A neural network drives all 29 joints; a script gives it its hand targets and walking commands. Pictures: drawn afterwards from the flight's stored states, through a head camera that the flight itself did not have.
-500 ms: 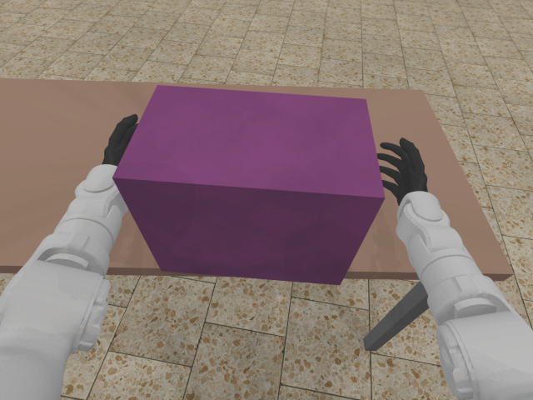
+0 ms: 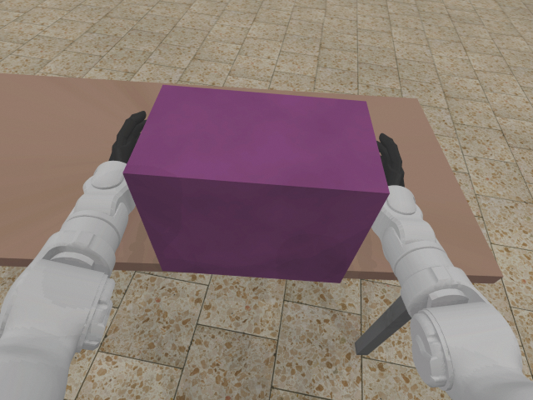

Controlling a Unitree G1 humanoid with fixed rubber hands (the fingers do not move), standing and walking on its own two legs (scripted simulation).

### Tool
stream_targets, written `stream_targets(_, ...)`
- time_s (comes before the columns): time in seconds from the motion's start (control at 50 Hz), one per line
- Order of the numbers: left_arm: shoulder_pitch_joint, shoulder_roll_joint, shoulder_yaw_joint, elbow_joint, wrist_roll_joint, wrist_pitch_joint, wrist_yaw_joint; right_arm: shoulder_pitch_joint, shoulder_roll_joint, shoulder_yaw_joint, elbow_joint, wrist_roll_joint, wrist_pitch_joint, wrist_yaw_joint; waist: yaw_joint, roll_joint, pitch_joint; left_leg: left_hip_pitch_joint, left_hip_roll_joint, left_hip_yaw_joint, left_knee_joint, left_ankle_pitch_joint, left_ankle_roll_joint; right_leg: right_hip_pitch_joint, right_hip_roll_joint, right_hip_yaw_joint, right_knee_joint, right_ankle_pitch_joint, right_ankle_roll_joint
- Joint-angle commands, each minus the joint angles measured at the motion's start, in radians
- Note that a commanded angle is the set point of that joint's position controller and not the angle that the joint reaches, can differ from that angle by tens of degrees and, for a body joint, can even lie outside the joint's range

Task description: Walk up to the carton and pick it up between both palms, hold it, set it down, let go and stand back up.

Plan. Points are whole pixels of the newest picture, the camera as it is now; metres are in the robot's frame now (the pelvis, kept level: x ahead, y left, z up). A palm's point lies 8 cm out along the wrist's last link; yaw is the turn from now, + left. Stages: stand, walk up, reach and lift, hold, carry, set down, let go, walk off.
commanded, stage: reach and lift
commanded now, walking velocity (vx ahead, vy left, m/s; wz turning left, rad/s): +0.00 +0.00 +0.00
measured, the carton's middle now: (257, 191) +0.43 +0.00 +0.07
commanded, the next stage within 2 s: none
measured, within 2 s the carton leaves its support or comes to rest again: leaves its support in 1.08 s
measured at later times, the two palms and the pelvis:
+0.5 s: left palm (126, 164) +0.46 +0.20 +0.11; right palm (388, 186) +0.41 -0.20 +0.10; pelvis -0.01 +0.01 +0.00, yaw -1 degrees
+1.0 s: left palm (131, 159) +0.46 +0.19 +0.11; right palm (392, 186) +0.41 -0.21 +0.10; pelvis +0.01 +0.00 +0.01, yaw -1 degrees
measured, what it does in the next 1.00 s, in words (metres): stands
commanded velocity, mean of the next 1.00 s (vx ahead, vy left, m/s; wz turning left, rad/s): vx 0.00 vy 0.00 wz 0.00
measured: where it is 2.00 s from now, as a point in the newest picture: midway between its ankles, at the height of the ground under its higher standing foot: outside the picture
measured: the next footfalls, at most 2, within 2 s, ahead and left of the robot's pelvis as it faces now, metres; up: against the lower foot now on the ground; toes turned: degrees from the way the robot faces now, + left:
none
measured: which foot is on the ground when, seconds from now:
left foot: down 0.00-1.00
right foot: down 0.00-1.00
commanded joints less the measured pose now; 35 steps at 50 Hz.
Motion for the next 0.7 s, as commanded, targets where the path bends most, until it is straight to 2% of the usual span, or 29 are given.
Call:
stream_targets(0.0, -0.614, 0.104, 0.014, -0.186, 0.008, -0.057, 0.021, -0.564, -0.128, -0.017, -0.188, 0.011, -0.045, 0.008, -0.007, 0.175, -0.638, 0.355, -0.044, 0.037, -0.058, 0.265, -0.036, 0.289, 0.01, 0.017, -0.058, 0.196, 0.006)
stream_targets(0.02, -0.625, 0.081, 0.001, -0.142, -0.023, -0.057, 0.012, -0.579, -0.112, 0.003, -0.196, 0.006, -0.047, 0.011, -0.011, 0.154, -0.606, 0.353, -0.05, 0.048, -0.045, 0.309, -0.037, 0.29, 0.008, 0.017, -0.056, 0.226, 0.01)
stream_targets(0.04, -0.628, 0.079, 0.012, -0.14, -0.028, -0.072, 0.018, -0.592, -0.101, 0.005, -0.213, 0.024, -0.042, 0.015, -0.004, 0.11, -0.651, 0.324, -0.052, 0.045, -0.037, 0.252, -0.023, 0.286, 0.008, 0.032, -0.06, 0.175, 0.01)
stream_targets(0.06, -0.603, 0.077, 0.0, -0.143, -0.022, -0.075, 0.02, -0.556, -0.112, -0.012, -0.152, 0.003, -0.046, 0.014, -0.012, 0.143, -0.621, 0.362, -0.047, 0.034, -0.051, 0.278, -0.038, 0.268, 0.011, 0.01, -0.054, 0.205, 0.011)
stream_targets(0.08, -0.632, 0.073, -0.009, -0.189, -0.025, -0.088, 0.026, -0.557, -0.121, -0.023, -0.168, -0.002, -0.056, 0.018, -0.028, 0.16, -0.675, 0.383, -0.043, 0.029, -0.034, 0.3, -0.044, 0.242, 0.017, 0.004, -0.04, 0.217, 0.007)
stream_targets(0.12, -0.611, 0.078, 0.018, -0.147, -0.009, -0.089, 0.026, -0.585, -0.113, -0.026, -0.216, -0.007, -0.065, 0.02, 0.003, 0.148, -0.717, 0.369, -0.043, 0.043, -0.017, 0.324, -0.039, 0.254, 0.014, 0.017, -0.034, 0.234, 0.002)
stream_targets(0.14, -0.617, 0.077, 0.015, -0.144, -0.004, -0.081, 0.029, -0.577, -0.123, -0.005, -0.188, 0.001, -0.065, 0.022, -0.013, 0.16, -0.716, 0.388, -0.041, 0.041, -0.017, 0.358, -0.049, 0.253, 0.024, -0.003, -0.042, 0.254, 0.008)
stream_targets(0.16, -0.651, 0.061, 0.018, -0.174, -0.008, -0.087, 0.032, -0.579, -0.119, -0.04, -0.168, -0.027, -0.06, 0.017, -0.031, 0.124, -0.728, 0.404, -0.04, 0.041, -0.021, 0.366, -0.05, 0.253, 0.029, -0.006, -0.054, 0.246, 0.005)
stream_targets(0.18, -0.611, 0.029, -0.001, -0.249, -0.008, -0.095, 0.035, -0.565, -0.144, -0.03, -0.218, -0.009, -0.079, 0.031, -0.025, 0.157, -0.764, 0.465, -0.036, 0.026, -0.018, 0.423, -0.067, 0.254, 0.04, -0.011, -0.045, 0.272, 0.001)
stream_targets(0.2, -0.584, 0.02, -0.006, -0.175, 0.004, -0.084, 0.032, -0.545, -0.117, 0.002, -0.154, 0.003, -0.062, 0.034, 0.007, 0.178, -0.71, 0.451, -0.038, 0.038, -0.013, 0.392, -0.06, 0.221, 0.037, 0.004, -0.054, 0.231, -0.009)
stream_targets(0.22, -0.654, 0.022, -0.015, -0.164, -0.031, -0.082, 0.026, -0.614, -0.116, -0.003, -0.178, 0.005, -0.053, 0.038, -0.006, 0.125, -0.705, 0.397, -0.038, 0.046, -0.014, 0.356, -0.054, 0.227, 0.03, 0.008, -0.049, 0.207, -0.002)
stream_targets(0.24, -0.597, 0.038, -0.011, -0.17, -0.012, -0.087, 0.023, -0.56, -0.121, -0.005, -0.147, 0.002, -0.051, 0.038, -0.007, 0.154, -0.642, 0.426, -0.032, 0.025, -0.036, 0.362, -0.048, 0.234, 0.023, 0.008, -0.062, 0.199, -0.01)
stream_targets(0.26, -0.679, 0.063, -0.007, -0.22, -0.036, -0.097, 0.035, -0.639, -0.136, -0.01, -0.217, 0.008, -0.063, 0.041, 0.0, 0.137, -0.705, 0.421, -0.031, 0.031, -0.02, 0.373, -0.054, 0.228, 0.031, -0.008, -0.056, 0.222, -0.001)
stream_targets(0.28, -0.589, 0.011, 0.007, -0.19, -0.019, -0.099, 0.028, -0.578, -0.101, 0.005, -0.211, 0.006, -0.068, 0.04, 0.014, 0.102, -0.694, 0.4, -0.044, 0.039, -0.026, 0.368, -0.043, 0.249, 0.028, 0.006, -0.049, 0.237, 0.001)
stream_targets(0.32, -0.669, 0.044, -0.006, -0.184, -0.029, -0.094, 0.043, -0.627, -0.123, -0.029, -0.208, -0.001, -0.057, 0.041, 0.004, 0.151, -0.737, 0.392, -0.034, 0.036, -0.032, 0.31, -0.052, 0.204, 0.028, 0.004, -0.052, 0.175, -0.006)
stream_targets(0.36, -0.649, 0.034, 0.014, -0.182, 0.008, -0.08, 0.041, -0.587, -0.107, -0.013, -0.15, -0.007, -0.046, 0.034, -0.001, 0.134, -0.689, 0.388, -0.035, 0.038, -0.036, 0.311, -0.043, 0.25, 0.029, 0.006, -0.064, 0.193, -0.002)
stream_targets(0.38, -0.668, 0.044, -0.001, -0.187, -0.028, -0.094, 0.041, -0.615, -0.112, -0.038, -0.215, -0.016, -0.049, 0.034, 0.004, 0.13, -0.724, 0.363, -0.038, 0.04, -0.036, 0.273, -0.037, 0.218, 0.023, 0.001, -0.05, 0.158, 0.0)
stream_targets(0.4, -0.693, 0.034, -0.004, -0.177, -0.029, -0.087, 0.041, -0.618, -0.104, -0.055, -0.174, -0.035, -0.043, 0.034, -0.028, 0.127, -0.713, 0.367, -0.038, 0.029, -0.044, 0.231, -0.031, 0.216, 0.018, -0.002, -0.061, 0.139, -0.002)
stream_targets(0.42, -0.634, 0.01, -0.019, -0.128, -0.056, -0.085, 0.033, -0.591, -0.069, -0.02, -0.21, -0.036, -0.041, 0.03, -0.007, 0.074, -0.691, 0.322, -0.042, 0.042, -0.038, 0.236, -0.02, 0.241, 0.017, 0.012, -0.053, 0.159, 0.0)
stream_targets(0.44, -0.651, 0.006, -0.028, -0.135, -0.039, -0.086, 0.035, -0.615, -0.095, -0.05, -0.193, -0.048, -0.048, 0.026, -0.039, 0.091, -0.692, 0.362, -0.034, 0.033, -0.025, 0.239, -0.033, 0.205, 0.021, -0.005, -0.04, 0.162, 0.003)
stream_targets(0.46, -0.685, 0.039, -0.021, -0.112, -0.053, -0.086, 0.036, -0.64, -0.1, -0.042, -0.205, -0.035, -0.042, 0.027, -0.019, 0.063, -0.684, 0.299, -0.047, 0.05, -0.037, 0.214, -0.022, 0.262, 0.017, 0.006, -0.056, 0.156, 0.01)
stream_targets(0.48, -0.71, 0.042, -0.041, -0.203, -0.051, -0.098, 0.041, -0.621, -0.081, -0.047, -0.218, -0.04, -0.046, 0.02, -0.035, 0.121, -0.752, 0.334, -0.042, 0.03, -0.03, 0.229, -0.023, 0.258, 0.01, 0.0, -0.043, 0.19, 0.011)
stream_targets(0.52, -0.651, 0.002, -0.017, -0.231, -0.023, -0.104, 0.045, -0.596, -0.073, -0.014, -0.2, -0.018, -0.051, 0.03, 0.0, 0.167, -0.765, 0.392, -0.035, 0.036, -0.011, 0.346, -0.046, 0.239, 0.02, 0.005, -0.032, 0.229, -0.008)
stream_targets(0.56, -0.636, -0.024, -0.006, -0.174, -0.01, -0.096, 0.031, -0.627, -0.074, 0.0, -0.201, -0.001, -0.05, 0.039, 0.011, 0.157, -0.747, 0.41, -0.033, 0.039, 0.009, 0.406, -0.051, 0.228, 0.023, 0.007, -0.034, 0.254, -0.008)
stream_targets(0.58, -0.604, -0.022, -0.006, -0.134, -0.023, -0.095, 0.018, -0.619, -0.05, 0.013, -0.245, 0.001, -0.05, 0.034, 0.015, 0.095, -0.726, 0.367, -0.047, 0.04, 0.004, 0.384, -0.033, 0.285, 0.019, 0.014, -0.045, 0.261, -0.001)
stream_targets(0.6, -0.682, -0.013, -0.008, -0.19, -0.015, -0.102, 0.03, -0.624, -0.066, -0.039, -0.213, -0.024, -0.053, 0.03, -0.027, 0.153, -0.739, 0.379, -0.044, 0.029, -0.014, 0.341, -0.043, 0.276, 0.018, 0.005, -0.049, 0.233, -0.005)
stream_targets(0.62, -0.602, 0.001, -0.002, -0.174, -0.009, -0.102, 0.02, -0.596, -0.066, -0.01, -0.257, -0.028, -0.05, 0.027, 0.007, 0.117, -0.728, 0.369, -0.046, 0.043, -0.011, 0.335, -0.034, 0.271, 0.018, 0.019, -0.044, 0.249, -0.003)
stream_targets(0.66, -0.656, -0.001, -0.012, -0.174, -0.012, -0.103, 0.016, -0.603, -0.051, -0.019, -0.205, -0.027, -0.04, 0.024, -0.024, 0.113, -0.683, 0.361, -0.044, 0.042, -0.021, 0.321, -0.027, 0.279, 0.014, 0.018, -0.047, 0.236, 0.004)
stream_targets(0.68, -0.619, -0.015, 0.013, -0.183, 0.0, -0.095, 0.013, -0.591, -0.036, -0.006, -0.249, -0.029, -0.035, 0.023, -0.001, 0.089, -0.719, 0.346, -0.053, 0.046, -0.044, 0.304, -0.017, 0.319, 0.014, 0.025, -0.057, 0.24, 0.01)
